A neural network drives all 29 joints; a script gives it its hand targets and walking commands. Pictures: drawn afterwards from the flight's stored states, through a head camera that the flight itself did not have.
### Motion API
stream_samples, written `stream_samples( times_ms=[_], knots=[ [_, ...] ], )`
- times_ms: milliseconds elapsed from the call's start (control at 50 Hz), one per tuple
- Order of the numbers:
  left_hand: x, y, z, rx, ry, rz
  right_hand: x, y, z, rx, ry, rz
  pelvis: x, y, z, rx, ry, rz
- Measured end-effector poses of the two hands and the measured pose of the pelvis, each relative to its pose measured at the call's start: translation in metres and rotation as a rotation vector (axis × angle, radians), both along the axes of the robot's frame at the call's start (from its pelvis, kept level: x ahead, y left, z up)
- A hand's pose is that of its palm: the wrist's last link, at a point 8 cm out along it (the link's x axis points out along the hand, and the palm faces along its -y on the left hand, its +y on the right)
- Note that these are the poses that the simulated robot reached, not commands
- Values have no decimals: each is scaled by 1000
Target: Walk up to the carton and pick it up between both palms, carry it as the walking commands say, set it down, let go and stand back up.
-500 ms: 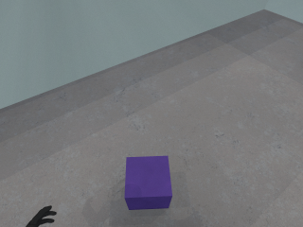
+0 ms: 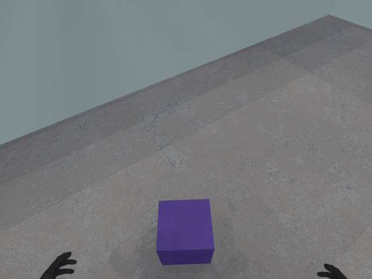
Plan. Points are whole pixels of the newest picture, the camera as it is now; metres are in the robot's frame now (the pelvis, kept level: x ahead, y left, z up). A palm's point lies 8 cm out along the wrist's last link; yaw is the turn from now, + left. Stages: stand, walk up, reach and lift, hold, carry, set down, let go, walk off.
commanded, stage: walk up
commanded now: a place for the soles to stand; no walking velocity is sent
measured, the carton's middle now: (185, 232) +0.43 +0.04 -0.65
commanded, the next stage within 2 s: reach and lift in 0.82 s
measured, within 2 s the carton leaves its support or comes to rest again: neither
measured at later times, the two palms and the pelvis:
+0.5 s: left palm out of the picture +0.11 +0.35 -0.10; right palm out of the picture +0.11 -0.30 -0.11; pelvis +0.01 +0.03 +0.00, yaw -1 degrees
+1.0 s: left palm (50, 265) +0.16 +0.33 -0.09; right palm (325, 274) +0.16 -0.29 -0.10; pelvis +0.00 +0.02 -0.01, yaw +2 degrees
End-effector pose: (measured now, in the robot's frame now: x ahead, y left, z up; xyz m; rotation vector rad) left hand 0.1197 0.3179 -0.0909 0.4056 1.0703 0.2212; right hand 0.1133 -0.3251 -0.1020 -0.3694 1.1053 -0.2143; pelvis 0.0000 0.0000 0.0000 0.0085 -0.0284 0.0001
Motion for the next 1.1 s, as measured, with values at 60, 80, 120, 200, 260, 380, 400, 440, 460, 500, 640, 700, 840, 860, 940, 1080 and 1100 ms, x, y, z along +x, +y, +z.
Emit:
stream_samples(
  times_ms=[60,80,120,200,260,380,400,440,460,500,640,700,840,860,940,1080,1100],
  knots=[
    [-7,8,0,19,22,4,-4,2,-2,6,15,-12,0,3,0,1,-1,-5],
    [-9,11,0,24,29,5,-5,3,-2,8,20,-16,1,5,0,1,-1,-6],
    [-12,16,0,32,40,7,-8,6,-3,12,29,-23,1,7,0,1,-2,-8],
    [-15,24,-1,42,54,7,-13,13,-5,20,40,-35,1,12,-1,2,-4,-12],
    [-15,28,-1,45,58,7,-14,18,-6,25,42,-41,2,16,-1,2,-6,-15],
    [-12,32,-4,42,59,4,-13,25,-6,28,32,-51,3,22,-2,2,-8,-19],
    [-12,33,-4,42,58,3,-12,26,-6,28,30,-52,4,23,-2,2,-8,-19],
    [-11,33,-5,40,58,1,-10,27,-5,28,24,-53,4,24,-2,2,-9,-20],
    [-10,34,-5,40,59,1,-9,27,-5,27,21,-54,5,24,-2,2,-9,-21],
    [-10,34,-6,40,59,-1,-7,28,-4,26,15,-55,6,25,-3,1,-9,-22],
    [-7,35,-7,44,61,-8,-1,28,-4,23,-1,-57,9,27,-4,0,-9,-25],
    [-6,35,-7,48,61,-11,2,27,-4,23,-5,-58,10,27,-5,0,-9,-27],
    [2,34,-4,43,37,-9,8,27,-3,28,-31,-62,12,26,-7,0,4,-21],
    [11,30,-1,27,3,-10,14,28,0,33,-58,-53,11,25,-8,2,15,-7],
    [39,13,5,-13,-70,-28,36,34,4,31,-77,-8,4,22,-12,1,27,29],
    [49,7,-9,-58,-59,12,61,41,2,42,-98,-15,-1,13,-20,-5,82,44],
    [52,6,-11,-63,-66,14,65,43,0,49,-101,-16,-1,12,-22,-6,91,45]
  ],
)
